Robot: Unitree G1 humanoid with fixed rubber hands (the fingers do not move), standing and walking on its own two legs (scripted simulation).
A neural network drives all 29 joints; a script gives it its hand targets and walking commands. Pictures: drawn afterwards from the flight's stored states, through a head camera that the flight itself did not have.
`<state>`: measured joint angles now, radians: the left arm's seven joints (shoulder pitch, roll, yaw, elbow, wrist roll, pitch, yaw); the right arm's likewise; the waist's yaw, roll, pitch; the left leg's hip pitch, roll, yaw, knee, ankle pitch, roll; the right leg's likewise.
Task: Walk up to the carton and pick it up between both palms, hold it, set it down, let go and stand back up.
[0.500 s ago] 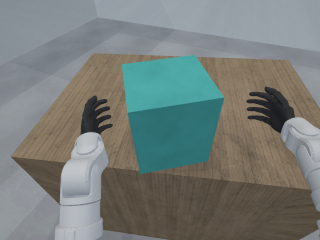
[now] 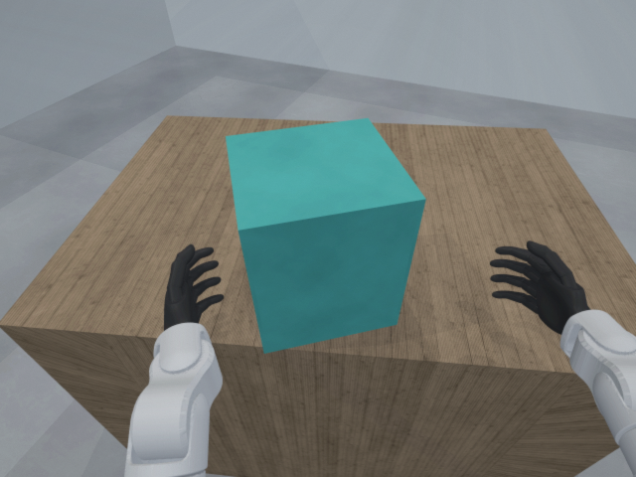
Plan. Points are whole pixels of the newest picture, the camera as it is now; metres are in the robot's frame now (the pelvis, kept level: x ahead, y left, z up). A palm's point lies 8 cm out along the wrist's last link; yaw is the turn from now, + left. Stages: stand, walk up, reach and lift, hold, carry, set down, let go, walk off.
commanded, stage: set down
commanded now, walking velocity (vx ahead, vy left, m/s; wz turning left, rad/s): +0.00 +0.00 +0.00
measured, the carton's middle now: (316, 235) +0.44 +0.05 +0.08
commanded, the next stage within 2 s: let go in 1.70 s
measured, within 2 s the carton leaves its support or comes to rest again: neither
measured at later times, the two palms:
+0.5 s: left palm (194, 375) +0.23 +0.18 +0.06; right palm (577, 386) +0.24 -0.26 +0.04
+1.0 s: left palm (171, 404) +0.22 +0.21 +0.00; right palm (555, 414) +0.22 -0.24 +0.01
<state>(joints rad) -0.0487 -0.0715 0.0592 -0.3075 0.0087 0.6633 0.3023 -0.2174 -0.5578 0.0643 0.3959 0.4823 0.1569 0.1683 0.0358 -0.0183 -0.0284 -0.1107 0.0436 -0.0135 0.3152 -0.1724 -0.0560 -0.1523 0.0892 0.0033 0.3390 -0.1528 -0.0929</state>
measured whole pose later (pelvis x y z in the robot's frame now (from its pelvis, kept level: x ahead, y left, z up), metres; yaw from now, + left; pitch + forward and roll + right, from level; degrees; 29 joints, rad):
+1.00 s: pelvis +0.02 +0.03 +0.00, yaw -1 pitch -2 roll +0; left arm 0.30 0.00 -0.02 -0.01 0.03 0.24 0.20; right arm 0.20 -0.47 0.00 0.39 0.35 -0.08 0.20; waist 0.02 -0.02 0.00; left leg -0.08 0.02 0.01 0.34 -0.22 -0.01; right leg -0.10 0.07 0.05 0.30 -0.16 -0.05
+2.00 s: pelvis +0.02 +0.06 +0.00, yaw -1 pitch -4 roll -1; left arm 0.17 0.17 -0.02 0.50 -0.01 0.13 0.05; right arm 0.18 -0.23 -0.05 0.70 0.00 -0.19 0.06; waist 0.01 0.03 0.07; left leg -0.10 0.00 0.02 0.44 -0.28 0.02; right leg -0.10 0.05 0.04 0.38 -0.21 -0.01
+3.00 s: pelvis +0.00 +0.07 -0.01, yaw +0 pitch -3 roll -1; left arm 0.27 0.24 0.02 0.87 0.02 -0.01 0.01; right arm 0.38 -0.24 -0.02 0.72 0.00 -0.03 -0.02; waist 0.00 -0.01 0.03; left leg -0.17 -0.03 0.01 0.51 -0.28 0.04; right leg -0.18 0.02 0.03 0.47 -0.23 0.01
